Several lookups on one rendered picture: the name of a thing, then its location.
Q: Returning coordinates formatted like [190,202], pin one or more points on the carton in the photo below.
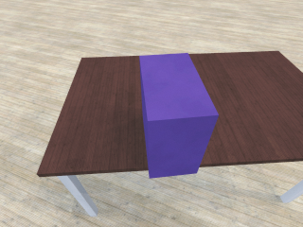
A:
[178,114]

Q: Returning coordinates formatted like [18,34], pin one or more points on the table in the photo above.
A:
[258,96]

